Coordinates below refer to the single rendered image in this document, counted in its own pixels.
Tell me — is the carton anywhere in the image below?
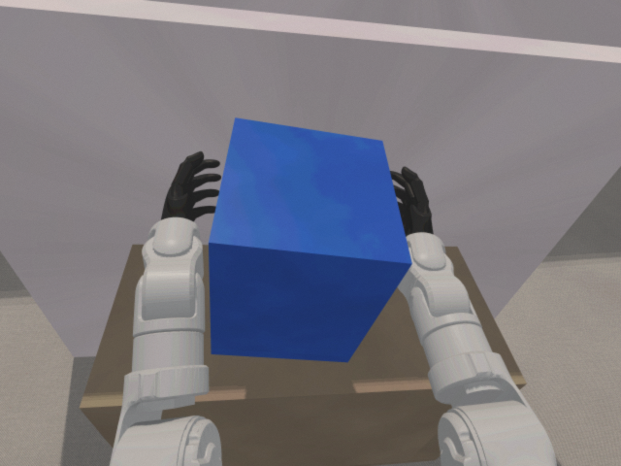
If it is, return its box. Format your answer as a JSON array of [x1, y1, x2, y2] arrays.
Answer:
[[209, 117, 412, 362]]

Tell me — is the right robot upper arm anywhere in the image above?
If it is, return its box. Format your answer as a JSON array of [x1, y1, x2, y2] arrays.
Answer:
[[438, 401, 556, 466]]

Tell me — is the robot right forearm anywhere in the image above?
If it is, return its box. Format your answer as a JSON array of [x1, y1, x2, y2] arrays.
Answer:
[[397, 232, 557, 466]]

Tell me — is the left robot hand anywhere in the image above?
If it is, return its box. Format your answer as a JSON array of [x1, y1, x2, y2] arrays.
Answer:
[[161, 151, 221, 222]]

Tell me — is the robot left forearm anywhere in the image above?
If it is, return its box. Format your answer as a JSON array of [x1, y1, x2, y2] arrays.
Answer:
[[110, 217, 209, 466]]

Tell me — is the right robot hand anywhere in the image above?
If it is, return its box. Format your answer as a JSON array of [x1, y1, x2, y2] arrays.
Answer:
[[390, 167, 434, 236]]

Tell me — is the pedestal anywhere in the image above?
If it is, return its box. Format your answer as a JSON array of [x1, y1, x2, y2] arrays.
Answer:
[[80, 245, 527, 466]]

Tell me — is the left robot upper arm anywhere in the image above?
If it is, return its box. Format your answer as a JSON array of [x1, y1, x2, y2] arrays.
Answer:
[[112, 416, 222, 466]]

